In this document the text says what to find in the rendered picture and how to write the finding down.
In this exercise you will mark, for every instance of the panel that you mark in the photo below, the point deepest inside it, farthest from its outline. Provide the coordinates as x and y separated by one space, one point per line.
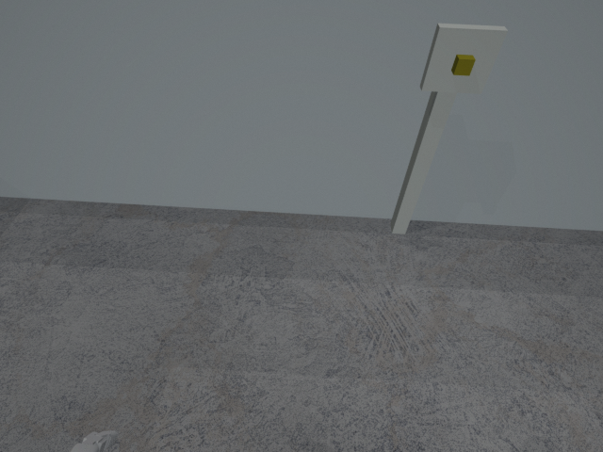
483 42

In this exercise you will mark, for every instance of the button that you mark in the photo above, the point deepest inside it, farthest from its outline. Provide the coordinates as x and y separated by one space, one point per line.
463 65

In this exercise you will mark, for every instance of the left robot hand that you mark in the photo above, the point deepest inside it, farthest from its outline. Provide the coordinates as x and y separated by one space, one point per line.
97 442

